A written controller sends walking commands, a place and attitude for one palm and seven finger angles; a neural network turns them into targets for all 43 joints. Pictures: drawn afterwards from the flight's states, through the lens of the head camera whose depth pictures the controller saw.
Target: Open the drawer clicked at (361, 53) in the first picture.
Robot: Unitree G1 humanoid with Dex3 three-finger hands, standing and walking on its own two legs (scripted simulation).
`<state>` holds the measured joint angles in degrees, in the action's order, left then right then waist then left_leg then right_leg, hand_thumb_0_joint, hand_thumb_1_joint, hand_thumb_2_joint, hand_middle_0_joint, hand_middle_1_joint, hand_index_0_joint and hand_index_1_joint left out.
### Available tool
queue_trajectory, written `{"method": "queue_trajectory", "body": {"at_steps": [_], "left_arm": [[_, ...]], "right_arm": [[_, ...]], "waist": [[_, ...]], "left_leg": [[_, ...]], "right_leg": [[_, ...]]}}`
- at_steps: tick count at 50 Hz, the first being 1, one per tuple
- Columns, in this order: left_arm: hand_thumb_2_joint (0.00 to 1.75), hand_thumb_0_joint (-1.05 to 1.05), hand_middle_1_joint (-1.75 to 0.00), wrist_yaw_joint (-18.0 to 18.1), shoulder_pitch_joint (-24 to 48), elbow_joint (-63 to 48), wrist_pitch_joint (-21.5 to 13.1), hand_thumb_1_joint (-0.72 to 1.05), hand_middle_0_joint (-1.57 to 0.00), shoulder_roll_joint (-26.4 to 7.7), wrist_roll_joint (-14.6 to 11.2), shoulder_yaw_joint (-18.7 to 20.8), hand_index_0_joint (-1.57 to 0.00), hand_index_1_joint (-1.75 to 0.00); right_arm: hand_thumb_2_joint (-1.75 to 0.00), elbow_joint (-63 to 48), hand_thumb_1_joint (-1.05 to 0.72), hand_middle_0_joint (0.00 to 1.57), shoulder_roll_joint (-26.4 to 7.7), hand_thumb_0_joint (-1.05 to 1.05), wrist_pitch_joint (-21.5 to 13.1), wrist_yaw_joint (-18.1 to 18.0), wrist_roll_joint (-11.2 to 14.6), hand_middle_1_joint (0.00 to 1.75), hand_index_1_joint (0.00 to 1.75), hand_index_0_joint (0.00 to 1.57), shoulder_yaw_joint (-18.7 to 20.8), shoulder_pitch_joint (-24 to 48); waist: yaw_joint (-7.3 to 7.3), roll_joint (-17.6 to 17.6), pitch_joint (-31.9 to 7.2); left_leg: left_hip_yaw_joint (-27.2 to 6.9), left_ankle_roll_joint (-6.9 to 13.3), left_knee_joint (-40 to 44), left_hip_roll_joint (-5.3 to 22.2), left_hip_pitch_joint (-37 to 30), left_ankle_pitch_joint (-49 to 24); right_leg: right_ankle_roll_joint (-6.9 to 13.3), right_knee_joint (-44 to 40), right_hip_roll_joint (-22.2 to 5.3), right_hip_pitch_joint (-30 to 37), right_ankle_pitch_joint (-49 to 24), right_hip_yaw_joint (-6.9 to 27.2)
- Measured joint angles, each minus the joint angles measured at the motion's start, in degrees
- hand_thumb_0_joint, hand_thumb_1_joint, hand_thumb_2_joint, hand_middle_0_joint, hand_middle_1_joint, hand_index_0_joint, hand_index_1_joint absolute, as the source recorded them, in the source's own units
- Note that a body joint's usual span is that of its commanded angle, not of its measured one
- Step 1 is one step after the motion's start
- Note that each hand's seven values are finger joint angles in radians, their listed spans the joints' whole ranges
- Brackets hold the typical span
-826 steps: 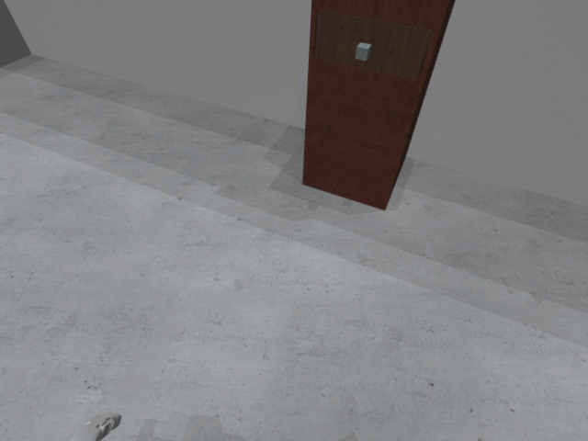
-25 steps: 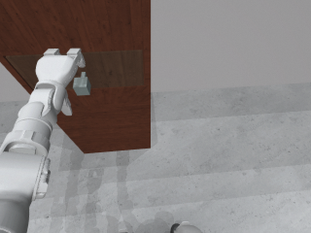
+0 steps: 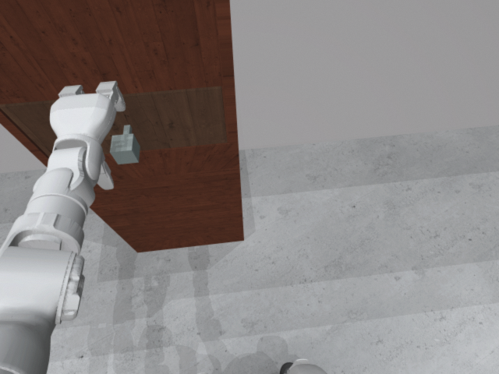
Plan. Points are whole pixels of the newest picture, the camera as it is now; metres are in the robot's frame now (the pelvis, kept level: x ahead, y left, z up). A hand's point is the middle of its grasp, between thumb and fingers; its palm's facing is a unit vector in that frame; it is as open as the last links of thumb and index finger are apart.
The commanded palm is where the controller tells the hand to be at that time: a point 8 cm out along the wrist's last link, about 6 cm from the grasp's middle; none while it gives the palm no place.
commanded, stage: move the hooked fingers above the handle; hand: left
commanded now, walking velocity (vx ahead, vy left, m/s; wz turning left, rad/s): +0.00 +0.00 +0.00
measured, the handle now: (126, 141) +0.54 +0.21 -0.01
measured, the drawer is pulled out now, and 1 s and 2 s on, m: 0.00 0.00 0.00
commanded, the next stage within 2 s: none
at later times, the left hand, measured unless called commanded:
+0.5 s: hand (110, 135) +0.50 +0.21 +0.06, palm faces -0.02 +0.01 -1.00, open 13.8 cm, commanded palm +0.48 +0.22 +0.11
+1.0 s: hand (115, 131) +0.51 +0.20 +0.06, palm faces +0.02 -0.02 -1.00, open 13.6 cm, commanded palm +0.48 +0.23 +0.11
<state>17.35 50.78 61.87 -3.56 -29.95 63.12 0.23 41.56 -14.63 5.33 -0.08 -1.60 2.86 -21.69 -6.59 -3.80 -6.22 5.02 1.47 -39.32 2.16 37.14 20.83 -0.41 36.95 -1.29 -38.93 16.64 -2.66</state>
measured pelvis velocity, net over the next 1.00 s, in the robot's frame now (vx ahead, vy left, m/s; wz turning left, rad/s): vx -0.01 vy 0.00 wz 0.00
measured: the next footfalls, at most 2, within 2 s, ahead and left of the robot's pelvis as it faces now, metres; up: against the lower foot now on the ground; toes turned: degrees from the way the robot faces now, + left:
none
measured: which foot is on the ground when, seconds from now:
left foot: down 0.00-1.00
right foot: down 0.00-1.00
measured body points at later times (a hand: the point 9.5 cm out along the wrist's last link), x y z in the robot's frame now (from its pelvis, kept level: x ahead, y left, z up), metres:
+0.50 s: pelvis +0.00 -0.01 +0.00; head +0.10 -0.02 +0.44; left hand +0.50 +0.21 +0.11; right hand +0.02 -0.29 -0.13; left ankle -0.03 +0.10 -0.72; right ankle +0.00 -0.13 -0.72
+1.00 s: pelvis -0.01 +0.00 +0.00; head +0.10 -0.01 +0.43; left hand +0.50 +0.20 +0.11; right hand -0.01 -0.28 -0.13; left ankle -0.03 +0.10 -0.72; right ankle +0.00 -0.13 -0.72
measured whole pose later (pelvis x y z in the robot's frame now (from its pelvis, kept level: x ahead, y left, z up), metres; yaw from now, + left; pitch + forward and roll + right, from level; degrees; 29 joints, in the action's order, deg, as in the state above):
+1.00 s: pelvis -0.01 +0.00 +0.00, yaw +0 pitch +19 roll -1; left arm 19.2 55.0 65.2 -4.3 -29.2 64.0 0.2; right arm 41.9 -16.4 4.5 -0.8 -1.5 2.5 -19.8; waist -8.2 -3.1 -6.4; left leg 5.0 1.5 -40.3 2.1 39.2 20.3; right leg -0.4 38.0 -1.3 -41.1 16.1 -2.5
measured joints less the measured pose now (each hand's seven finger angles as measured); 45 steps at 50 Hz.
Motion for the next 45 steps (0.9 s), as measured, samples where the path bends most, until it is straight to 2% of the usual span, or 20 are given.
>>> {"method": "queue_trajectory", "body": {"at_steps": [5,10,15,18,22,26,28,32,36,40,45], "left_arm": [[0.30,0.00,-1.20,-2.2,0.8,1.2,1.6,-0.48,-0.32,0.2,-1.8,-2.4,-0.32,-1.20],[0.30,0.00,-1.20,-4.7,1.3,0.1,-0.8,-0.48,-0.32,1.3,-2.3,-4.7,-0.32,-1.20],[0.30,0.00,-1.20,-2.7,2.1,-0.4,-3.0,-0.49,-0.32,2.2,-0.8,-3.4,-0.32,-1.20],[0.30,0.00,-1.22,-0.6,2.2,0.0,-2.4,-0.49,-0.34,2.2,0.0,-1.7,-0.32,-1.20],[0.30,0.00,-1.23,1.1,2.2,1.7,0.3,-0.48,-0.35,2.1,0.6,-1.0,-0.32,-1.21],[0.30,0.01,-1.22,0.0,2.1,3.4,3.0,-0.48,-0.34,0.5,0.3,0.4,-0.32,-1.21],[0.30,0.01,-1.22,-1.3,2.0,3.8,3.6,-0.48,-0.34,-0.6,-0.3,-0.1,-0.32,-1.21],[0.30,0.00,-1.21,-4.4,1.7,2.8,1.6,-0.48,-0.33,-1.6,-1.3,-2.0,-0.32,-1.21],[0.30,0.00,-1.21,-5.7,1.5,0.7,-2.2,-0.48,-0.32,-0.7,-2.1,-4.3,-0.32,-1.20],[0.30,0.00,-1.20,-3.9,2.7,1.3,-4.5,-0.49,-0.32,0.3,-1.3,-3.5,-0.32,-1.20],[0.30,0.00,-1.23,0.4,3.8,2.0,-3.6,-0.49,-0.35,0.1,0.7,-0.8,-0.32,-1.20]], "right_arm": [[-0.90,0.8,-0.90,0.20,-0.1,0.00,0.1,-0.1,0.6,0.30,0.30,0.20,0.2,0.8],[-0.90,0.4,-0.90,0.20,-0.6,0.00,-0.3,-0.9,0.8,0.30,0.30,0.20,0.5,1.5],[-0.90,-0.6,-0.90,0.20,-1.4,0.00,-0.7,-1.1,0.4,0.30,0.30,0.20,0.6,2.5],[-0.90,-1.1,-0.90,0.20,-1.8,0.00,-0.6,-0.8,0.2,0.30,0.30,0.20,0.6,2.9],[-0.90,-1.1,-0.90,0.20,-1.8,0.00,-0.2,-0.6,0.4,0.30,0.30,0.20,0.0,3.3],[-0.90,-1.0,-0.90,0.20,-1.1,0.00,0.0,-0.9,0.7,0.30,0.30,0.20,-0.6,3.5],[-0.90,-1.0,-0.90,0.20,-0.8,0.00,-0.1,-1.2,1.0,0.30,0.30,0.20,-0.6,3.0],[-0.90,-0.5,-0.90,0.20,-0.5,0.00,-0.6,-1.8,1.2,0.30,0.30,0.20,-0.3,1.5],[-0.90,0.4,-0.90,0.20,-0.6,0.00,-0.9,-2.1,1.0,0.30,0.30,0.20,0.2,0.2],[-0.90,0.8,-0.90,0.20,-1.1,0.00,-1.2,-2.0,0.8,0.30,0.30,0.20,0.1,0.5],[-0.90,0.1,-0.90,0.20,-1.7,0.00,-1.5,-1.3,0.0,0.30,0.30,0.20,0.2,1.2]], "waist": [[0.75,0.2,0.3],[0.59,1.0,0.3],[-0.22,1.4,0.0],[-0.48,1.2,-0.2],[-0.52,0.7,-0.1],[-0.78,0.6,0.3],[-0.74,0.5,0.6],[-0.19,0.5,1.0],[0.31,0.8,0.8],[-0.54,1.4,0.6],[-1.60,1.3,0.2]], "left_leg": [[-0.7,-0.2,1.3,-0.1,-1.4,-0.7],[-1.4,-0.4,2.0,-0.2,-2.4,-0.9],[-1.2,-0.5,1.3,-0.2,-1.7,-0.6],[-0.7,-0.5,0.8,0.0,-1.0,-0.5],[-0.1,-0.5,0.8,0.1,-0.7,-0.5],[0.3,-0.6,1.4,0.2,-1.1,-1.0],[0.2,-0.6,1.8,0.3,-1.4,-1.2],[-0.4,-0.7,2.3,0.2,-1.9,-1.6],[-1.1,-0.6,2.0,0.0,-2.1,-1.4],[-1.3,-0.5,0.8,-0.2,-0.9,-1.0],[-0.7,-0.2,-0.7,-0.1,1.7,-0.6]], "right_leg": [[0.2,-1.4,0.0,1.7,-0.4,-0.7],[0.4,-2.1,-0.1,3.0,-0.4,-1.4],[0.5,-1.0,-0.1,2.0,0.0,-1.2],[0.5,-0.3,0.0,1.0,0.1,-0.7],[0.5,0.1,0.2,0.3,0.0,-0.1],[0.6,-0.3,0.4,0.3,-0.4,0.3],[0.6,-0.7,0.4,0.7,-0.7,0.2],[0.7,-1.6,0.4,1.7,-1.0,-0.4],[0.7,-1.7,0.1,2.4,-0.8,-1.1],[0.6,-0.7,-0.1,1.4,-0.4,-1.2],[0.4,0.8,-0.1,-1.5,-0.3,-0.6]]}}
